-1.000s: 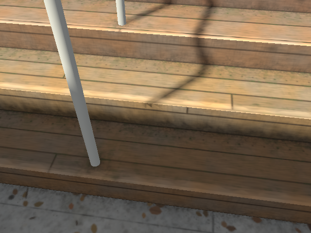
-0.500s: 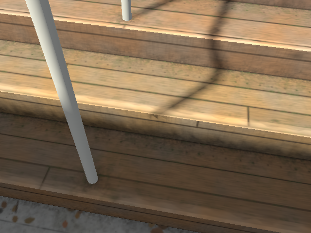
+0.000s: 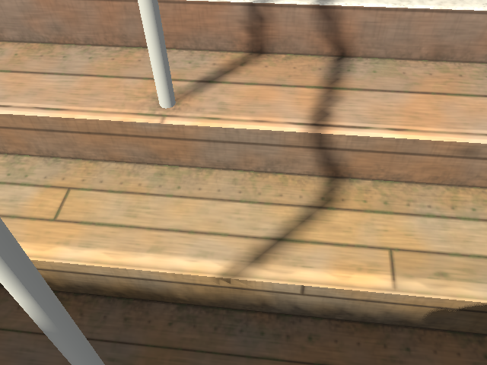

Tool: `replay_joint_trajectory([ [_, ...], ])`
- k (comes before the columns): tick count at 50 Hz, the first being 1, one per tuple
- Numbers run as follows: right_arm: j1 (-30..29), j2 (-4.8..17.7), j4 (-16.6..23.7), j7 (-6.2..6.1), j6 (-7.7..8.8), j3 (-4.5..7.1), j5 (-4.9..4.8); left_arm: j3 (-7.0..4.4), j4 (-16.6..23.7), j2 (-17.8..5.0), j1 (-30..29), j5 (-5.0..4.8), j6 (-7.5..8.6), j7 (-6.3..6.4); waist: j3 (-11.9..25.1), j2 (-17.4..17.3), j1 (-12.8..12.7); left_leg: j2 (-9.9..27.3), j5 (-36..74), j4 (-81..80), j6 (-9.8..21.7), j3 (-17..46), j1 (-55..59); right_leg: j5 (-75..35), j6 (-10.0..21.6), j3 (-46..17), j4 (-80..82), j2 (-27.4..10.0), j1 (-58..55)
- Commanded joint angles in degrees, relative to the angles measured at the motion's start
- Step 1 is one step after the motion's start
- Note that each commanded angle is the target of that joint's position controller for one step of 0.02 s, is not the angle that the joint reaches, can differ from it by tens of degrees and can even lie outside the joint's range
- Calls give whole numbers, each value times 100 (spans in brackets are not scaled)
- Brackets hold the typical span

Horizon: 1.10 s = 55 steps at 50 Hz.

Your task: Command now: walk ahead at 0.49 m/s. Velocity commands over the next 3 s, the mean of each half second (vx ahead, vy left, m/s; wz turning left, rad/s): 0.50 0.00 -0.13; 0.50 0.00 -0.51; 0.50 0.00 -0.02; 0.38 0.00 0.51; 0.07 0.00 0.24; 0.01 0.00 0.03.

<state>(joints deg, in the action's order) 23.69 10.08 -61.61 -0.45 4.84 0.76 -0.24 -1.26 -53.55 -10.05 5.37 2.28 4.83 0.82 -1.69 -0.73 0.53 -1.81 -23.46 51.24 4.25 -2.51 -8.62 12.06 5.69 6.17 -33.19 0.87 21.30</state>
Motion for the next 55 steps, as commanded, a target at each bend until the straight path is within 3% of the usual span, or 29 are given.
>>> replay_joint_trajectory([
  [1, 248, 311, 443, -51, 33, 87, 97, -409, -475, -1372, 1791, -179, -172, 12, 919, 531, -293, 49, 86, 4091, 21, 470, -2983, -1498, 1513, -3255, 1667, -2315, -2630],
  [2, -199, 337, 576, -31, 24, 128, 214, -248, -429, -724, 1423, -171, -206, -18, 209, 252, -241, 239, 270, 4376, 37, 322, -3433, 150, 1291, -2838, 1970, -1959, -1935],
  [4, -516, 204, 788, 66, -32, 135, 267, -79, -528, -249, 1350, -57, -203, -6, -231, 114, 11, 413, 546, 4857, 86, 294, -3827, 709, 885, -2179, 2147, -1490, -1142],
  [9, -1851, -511, 1785, -63, -250, -191, 177, -9, -1031, -473, 2278, -22, 11, -49, -255, 360, -98, 311, -210, 7188, 238, -4, -5957, 458, 820, -1900, 2228, -1580, -1015],
  [12, -2819, -566, 2565, -190, -198, -373, 148, 94, -1092, -529, 2329, 2, 6, 7, -555, 299, -107, 354, -704, 7640, 221, 105, -7020, 933, 805, -1804, 2507, -1602, -1067],
  [15, -3604, -622, 3358, -68, -162, -577, 252, 195, -1282, -417, 2650, -169, -84, 114, -693, -122, -158, 768, -727, 5971, 110, -214, -7254, 747, 579, -1679, 2715, -1236, -1186],
  [17, -3649, -691, 3622, 64, -214, -683, 314, 187, -1239, -473, 2846, -252, -168, 341, -174, 1, -328, 754, -357, 4436, 2, -537, -5903, -1696, 900, -1666, 3354, -1213, -1283],
  [19, -3180, -705, 3355, 11, -208, -666, 69, 229, -967, -305, 2405, -247, -261, 339, 481, 189, -105, 213, -38, 2353, -14, -939, -3186, -5667, 782, -758, 2925, -656, -1065],
  [21, -1613, -298, 2893, -177, -267, -430, -129, -28, -649, -1171, 2250, -85, -224, 267, 1904, 1619, 617, -307, 244, 1652, 77, -619, -1599, -9798, 689, -855, 1259, -1069, -2230],
  [22, -932, 73, 2677, -171, -216, -275, -87, -139, -460, -1442, 1814, -214, -164, 164, 2323, 1536, 1076, -313, 521, 488, 124, -469, -1064, -9745, 519, -808, 35, -1104, -2729],
  [23, -379, 510, 2441, -170, -123, -68, 128, -212, -194, -1368, 1531, -270, -27, 59, 2714, 1042, 1255, 264, 629, -55, 381, 570, 29, -8085, 346, -952, -1555, -921, -1964],
  [24, -144, 1191, 2212, -192, -149, 173, 257, -148, 269, -500, 1811, -377, 2, -116, 2977, -1491, 784, 2418, 2319, -1591, 1383, 3833, 1081, -1395, -62, -698, -4166, 329, 308],
  [25, -565, 1142, 2266, -162, -309, 283, 206, -199, 88, -301, 2259, -15, -15, -195, 2998, -776, 494, 2700, 1603, -2896, 1594, 5377, 552, -64, -161, -1688, -6269, 420, 874],
  [26, -1403, 871, 2241, -158, -344, 252, 129, -204, 435, -42, 1862, 136, -203, -150, 1899, -124, 0, 2735, -668, -3170, 1397, 4894, -529, -369, -289, -1411, -6933, 34, 1568],
  [27, -1095, -23, 2015, 355, -226, -110, 322, -246, 3, -496, 1689, -94, -117, -437, -365, -790, 623, 1832, -758, -2715, 1402, 3656, -1683, -1232, 38, -2652, -8110, 314, 3081],
  [29, -1609, -675, 1493, 574, -140, -171, 380, -76, 138, -36, 2078, -173, -100, -515, 82, 423, -123, 1786, 1041, -2626, 1218, 1951, -1607, -1501, 632, -2454, -7940, 268, 3548],
  [30, -1692, -733, 1306, 535, -133, -185, 350, -1, 103, 287, 2280, -180, -117, -524, 84, 362, -307, 1594, 1187, -2797, 994, 1414, -1677, -1478, 753, -2385, -7556, 164, 3575],
  [32, -1362, -622, 1033, 569, -128, -180, 373, -102, 261, -231, 1951, -251, -215, -507, 523, 173, -319, 1572, 1085, -2963, 875, 891, -1336, -1541, 842, -2200, -7980, 181, 4175],
  [35, -1431, -140, 942, 551, -26, -78, 522, -19, 346, -161, 1769, -245, -322, -594, 583, -55, -391, 1466, 1298, -3360, 647, -254, -1646, -962, 507, -1519, -8070, -53, 4137],
  [37, -986, -117, 696, 441, 47, -155, 614, -58, 492, -434, 1065, -40, -358, -674, 543, -112, -190, 1616, 1051, -3495, 700, -215, -1232, -964, 343, -1517, -8168, -231, 4825],
  [38, -485, 2, 484, 409, 42, -140, 645, -7, 597, -375, 753, -37, -376, -673, 568, -472, 68, 1718, 943, -3579, 805, -117, -652, -535, 403, -1329, -8946, -181, 5385],
  [41, 437, -79, -55, 408, 57, -244, 918, 205, 828, -85, 38, -92, -356, -509, 232, -141, 350, 2091, 945, -3711, 882, 89, 906, -194, 804, -1757, -8909, -332, 7202],
  [43, 680, -195, -146, 366, 94, -356, 880, 341, 901, -43, -343, -54, -324, -446, 208, -132, 308, 2294, 1090, -4064, 973, 96, 1423, -245, 992, -1840, -8497, -472, 7514],
  [46, 600, -171, -364, 294, 154, -392, 1002, 493, 1106, 30, -762, -126, -379, -492, -44, -105, 168, 2211, 1378, -4513, 928, -355, 1486, -55, 1273, -1341, -8344, -571, 7641],
  [48, 756, -76, -394, 415, 131, -395, 1114, 457, 1384, -228, -1490, -208, -432, -465, 34, -69, 317, 2121, 766, -4790, 739, -731, 1470, -443, 1220, -998, -7281, -902, 7398],
  [49, 835, 22, -432, 410, 114, -376, 1143, 547, 1517, -47, -1582, -156, -563, -501, 53, -207, 222, 2071, 889, -4935, 681, -877, 1486, -341, 1243, -752, -7107, -1059, 7211],
  [51, 390, 211, -198, 674, 100, -324, 753, 569, 1725, -100, -2361, -108, -812, -613, 73, -106, 151, 2069, 1341, -5698, 786, -1373, -271, 834, 907, -349, -5493, -909, 4533],
  [52, 416, 435, -173, 620, 174, -264, 543, 618, 1728, 96, -2267, -2, -861, -697, 85, -457, -27, 2098, 2719, -5541, 918, -1564, -213, 1061, 693, 62, -5144, -714, 3926],
  [55, 355, 1272, 38, 588, 373, -48, 449, 394, 1271, -382, -892, -184, -540, -709, 485, -1197, -727, 2259, 8442, -3748, 840, -1652, 1392, 1033, 488, 299, -3173, 354, 2509],
])
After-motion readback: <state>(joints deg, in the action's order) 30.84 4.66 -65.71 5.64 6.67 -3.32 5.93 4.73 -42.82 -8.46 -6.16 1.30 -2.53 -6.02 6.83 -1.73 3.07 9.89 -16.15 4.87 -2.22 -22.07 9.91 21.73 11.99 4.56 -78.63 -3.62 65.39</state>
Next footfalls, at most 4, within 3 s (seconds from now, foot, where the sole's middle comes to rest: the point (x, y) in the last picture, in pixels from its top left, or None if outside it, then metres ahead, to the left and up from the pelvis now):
0.44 left None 0.39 0.10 -0.61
1.10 right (397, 250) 0.65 -0.32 -0.45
1.68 left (337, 101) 1.01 -0.21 -0.30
2.24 right None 1.26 -0.45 -0.14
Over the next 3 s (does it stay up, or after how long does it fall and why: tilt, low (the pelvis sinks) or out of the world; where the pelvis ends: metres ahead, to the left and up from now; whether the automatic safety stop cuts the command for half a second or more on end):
stays up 1.15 -0.37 0.57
